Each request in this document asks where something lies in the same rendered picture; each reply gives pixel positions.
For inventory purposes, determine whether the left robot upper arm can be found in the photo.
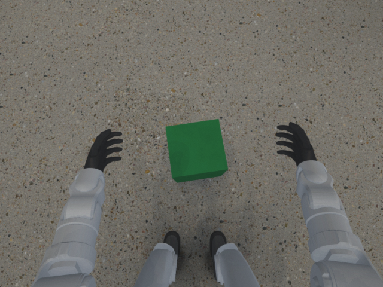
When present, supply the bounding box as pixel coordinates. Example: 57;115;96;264
33;273;96;287

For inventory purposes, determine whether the robot shin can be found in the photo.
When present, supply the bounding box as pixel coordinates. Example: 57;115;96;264
150;243;174;254
216;243;242;255

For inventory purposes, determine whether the robot right hand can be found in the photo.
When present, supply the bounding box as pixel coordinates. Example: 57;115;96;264
275;122;317;167

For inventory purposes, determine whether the left robot shin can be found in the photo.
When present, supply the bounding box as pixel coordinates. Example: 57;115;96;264
150;243;174;254

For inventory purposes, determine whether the robot right forearm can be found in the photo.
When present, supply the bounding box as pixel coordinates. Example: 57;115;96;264
296;160;383;283

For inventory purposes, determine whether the carton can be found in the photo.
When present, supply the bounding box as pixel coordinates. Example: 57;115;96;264
166;119;228;183

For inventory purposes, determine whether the robot left forearm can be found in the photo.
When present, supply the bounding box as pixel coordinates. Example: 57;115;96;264
31;168;105;287

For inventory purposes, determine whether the right robot upper arm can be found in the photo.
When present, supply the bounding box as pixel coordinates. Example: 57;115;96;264
310;260;383;287

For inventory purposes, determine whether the robot left hand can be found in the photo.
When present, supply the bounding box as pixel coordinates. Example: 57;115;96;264
84;129;123;172

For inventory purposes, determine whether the right robot shin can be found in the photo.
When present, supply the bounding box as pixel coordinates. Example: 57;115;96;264
216;243;242;255

